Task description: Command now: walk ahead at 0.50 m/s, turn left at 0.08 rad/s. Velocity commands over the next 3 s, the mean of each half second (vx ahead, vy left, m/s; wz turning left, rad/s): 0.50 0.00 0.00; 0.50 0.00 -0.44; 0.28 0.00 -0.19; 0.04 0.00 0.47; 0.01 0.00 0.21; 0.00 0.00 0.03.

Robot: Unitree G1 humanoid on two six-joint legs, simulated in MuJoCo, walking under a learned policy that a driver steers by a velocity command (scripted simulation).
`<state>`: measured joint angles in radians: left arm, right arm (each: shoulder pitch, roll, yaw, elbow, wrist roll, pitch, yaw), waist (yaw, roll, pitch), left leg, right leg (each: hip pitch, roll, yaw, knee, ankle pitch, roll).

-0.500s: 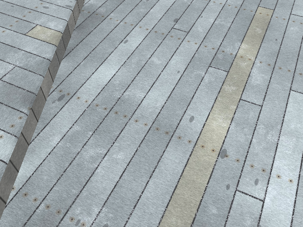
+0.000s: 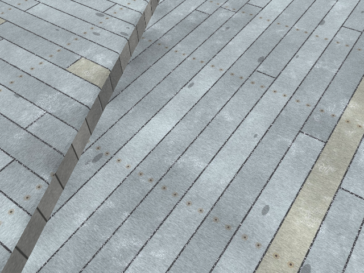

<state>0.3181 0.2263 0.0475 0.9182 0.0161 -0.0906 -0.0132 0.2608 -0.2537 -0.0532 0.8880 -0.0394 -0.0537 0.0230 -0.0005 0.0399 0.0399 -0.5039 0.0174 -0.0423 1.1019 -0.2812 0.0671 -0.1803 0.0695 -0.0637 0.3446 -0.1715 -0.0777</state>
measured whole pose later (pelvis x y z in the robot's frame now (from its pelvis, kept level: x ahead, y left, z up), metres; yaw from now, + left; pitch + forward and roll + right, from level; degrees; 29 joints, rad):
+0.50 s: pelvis +0.26 +0.06 +0.00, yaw -2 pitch +0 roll +0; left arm 0.32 0.24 0.05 0.94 0.03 -0.05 -0.02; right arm 0.24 -0.22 -0.04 0.92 -0.02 -0.09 0.01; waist 0.02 -0.04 0.04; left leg -0.20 -0.06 0.11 0.36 -0.17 0.09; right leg -0.46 -0.05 0.02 1.10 -0.30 -0.07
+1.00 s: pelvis +0.52 -0.01 -0.02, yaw -18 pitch +0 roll +0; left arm 0.18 0.25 0.07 0.87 0.02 -0.02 -0.02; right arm 0.30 -0.21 -0.04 0.91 -0.02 -0.09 -0.01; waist -0.01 0.00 0.06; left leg -0.34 0.04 0.05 1.25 -0.36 0.03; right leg -0.33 0.12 -0.09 0.53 -0.21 -0.15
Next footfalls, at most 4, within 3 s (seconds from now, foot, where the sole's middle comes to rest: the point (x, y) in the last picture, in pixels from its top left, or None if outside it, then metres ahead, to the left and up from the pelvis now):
0.32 left None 0.33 0.12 -0.78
0.88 right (213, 244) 0.59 -0.06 -0.78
1.38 left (202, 179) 0.88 -0.03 -0.78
1.90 right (239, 204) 0.76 -0.18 -0.78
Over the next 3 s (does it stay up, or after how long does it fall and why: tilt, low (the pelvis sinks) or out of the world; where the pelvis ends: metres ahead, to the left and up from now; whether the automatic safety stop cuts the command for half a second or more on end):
stays up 0.72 -0.05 0.00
